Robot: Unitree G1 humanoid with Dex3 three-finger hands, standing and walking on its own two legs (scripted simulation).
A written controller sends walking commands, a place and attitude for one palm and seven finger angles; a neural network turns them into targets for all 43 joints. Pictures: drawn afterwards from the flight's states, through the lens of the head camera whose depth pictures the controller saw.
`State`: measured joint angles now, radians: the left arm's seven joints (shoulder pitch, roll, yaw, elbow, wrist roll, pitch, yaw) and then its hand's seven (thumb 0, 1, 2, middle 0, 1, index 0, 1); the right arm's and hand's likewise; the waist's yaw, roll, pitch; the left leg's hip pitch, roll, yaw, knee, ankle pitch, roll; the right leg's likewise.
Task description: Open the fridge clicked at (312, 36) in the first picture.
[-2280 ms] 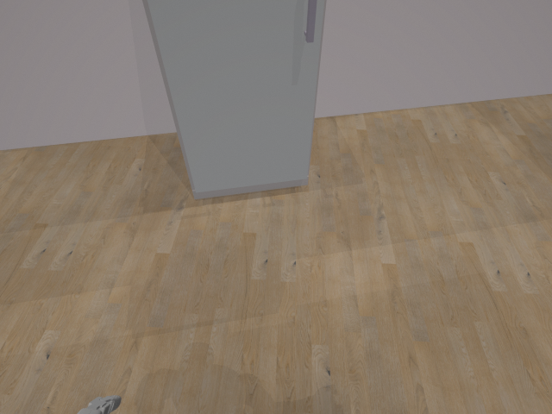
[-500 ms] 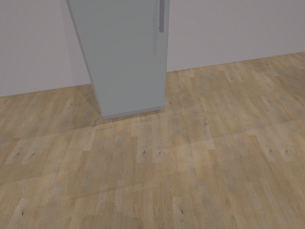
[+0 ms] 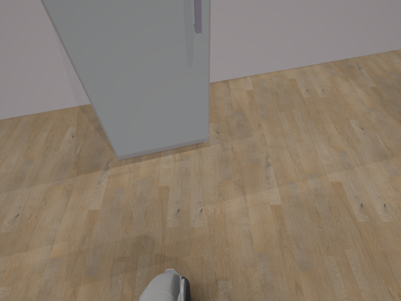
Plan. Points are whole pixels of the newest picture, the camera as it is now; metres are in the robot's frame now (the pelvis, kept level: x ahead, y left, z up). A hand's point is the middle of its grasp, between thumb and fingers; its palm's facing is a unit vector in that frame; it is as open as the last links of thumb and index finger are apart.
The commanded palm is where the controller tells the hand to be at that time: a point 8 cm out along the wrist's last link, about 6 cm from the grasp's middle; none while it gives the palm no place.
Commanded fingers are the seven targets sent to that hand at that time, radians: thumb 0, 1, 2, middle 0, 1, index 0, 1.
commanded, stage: walk to a spot facing it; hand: right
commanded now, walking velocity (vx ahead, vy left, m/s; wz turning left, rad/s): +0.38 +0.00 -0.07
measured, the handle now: out of the picture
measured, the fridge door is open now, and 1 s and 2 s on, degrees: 0 0 0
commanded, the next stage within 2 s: turn to face it in 0.28 s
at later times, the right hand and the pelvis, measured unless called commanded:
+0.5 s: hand out of the picture +0.16 -0.17 -0.17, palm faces +0.21 +0.96 -0.16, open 7.3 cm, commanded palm none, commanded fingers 0.00 -0.90 -0.90 0.20 0.30 0.20 0.30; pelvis +0.23 -0.01 +0.00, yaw -7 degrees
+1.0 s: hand (295, 205) +0.40 -0.21 -0.15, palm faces -0.09 +0.95 -0.32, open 7.4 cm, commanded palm none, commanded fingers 0.00 -0.90 -0.90 0.20 0.30 0.20 0.30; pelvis +0.29 +0.00 -0.01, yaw +9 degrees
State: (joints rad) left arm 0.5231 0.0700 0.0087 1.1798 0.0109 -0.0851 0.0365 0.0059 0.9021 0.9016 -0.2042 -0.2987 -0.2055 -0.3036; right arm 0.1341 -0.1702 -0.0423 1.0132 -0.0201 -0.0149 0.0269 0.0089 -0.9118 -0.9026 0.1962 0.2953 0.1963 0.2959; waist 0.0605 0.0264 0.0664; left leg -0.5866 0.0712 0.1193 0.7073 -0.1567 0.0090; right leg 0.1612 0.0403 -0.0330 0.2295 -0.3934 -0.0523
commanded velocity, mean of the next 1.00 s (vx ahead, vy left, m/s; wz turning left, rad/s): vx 0.10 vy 0.00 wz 0.22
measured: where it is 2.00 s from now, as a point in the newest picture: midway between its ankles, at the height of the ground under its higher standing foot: (207, 265)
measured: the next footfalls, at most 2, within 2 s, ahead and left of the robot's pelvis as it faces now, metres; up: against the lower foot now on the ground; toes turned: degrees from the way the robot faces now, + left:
left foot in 0.06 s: +0.21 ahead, +0.10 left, +0.00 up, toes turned +6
right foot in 0.54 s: +0.37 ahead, -0.15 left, +0.00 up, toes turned -15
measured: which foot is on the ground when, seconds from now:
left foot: up 0.00-0.04, down 0.06-0.54, up 0.56-0.96, down 0.98-1.00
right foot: down 0.00-0.06, up 0.08-0.52, down 0.54-0.98, up 1.00-1.00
